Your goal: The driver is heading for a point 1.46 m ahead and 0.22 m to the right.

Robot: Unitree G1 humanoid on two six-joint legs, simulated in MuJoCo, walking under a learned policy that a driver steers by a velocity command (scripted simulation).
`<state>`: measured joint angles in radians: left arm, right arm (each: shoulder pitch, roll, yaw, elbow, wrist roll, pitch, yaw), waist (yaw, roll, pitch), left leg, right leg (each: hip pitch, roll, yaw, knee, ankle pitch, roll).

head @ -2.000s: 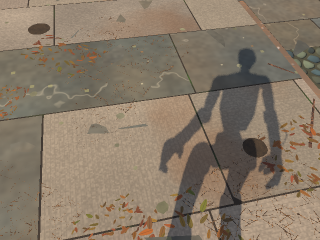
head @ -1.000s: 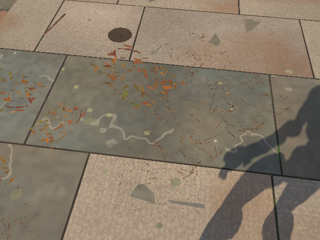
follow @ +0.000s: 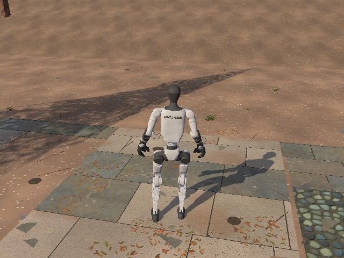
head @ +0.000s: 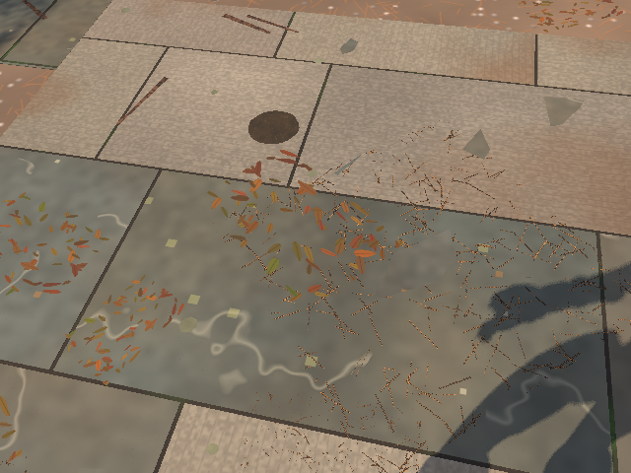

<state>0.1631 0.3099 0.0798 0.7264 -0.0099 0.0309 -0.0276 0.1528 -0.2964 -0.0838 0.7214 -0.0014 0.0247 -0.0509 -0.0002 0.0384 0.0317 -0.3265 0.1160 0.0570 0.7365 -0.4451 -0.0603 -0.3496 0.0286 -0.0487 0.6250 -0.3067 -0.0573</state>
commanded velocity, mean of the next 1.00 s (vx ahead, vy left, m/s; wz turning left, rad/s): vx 0.00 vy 0.00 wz -0.30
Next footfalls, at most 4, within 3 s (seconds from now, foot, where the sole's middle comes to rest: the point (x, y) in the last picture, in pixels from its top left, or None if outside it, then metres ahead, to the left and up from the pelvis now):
0.46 left None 0.10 0.12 -0.76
0.76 right None -0.01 -0.12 -0.76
2.10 right None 0.40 -0.22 -0.76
2.64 left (378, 338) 0.76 -0.08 -0.76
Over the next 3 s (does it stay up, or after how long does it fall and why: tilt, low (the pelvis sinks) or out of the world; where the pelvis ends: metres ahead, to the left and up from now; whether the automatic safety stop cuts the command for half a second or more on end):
stays up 0.75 -0.16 0.03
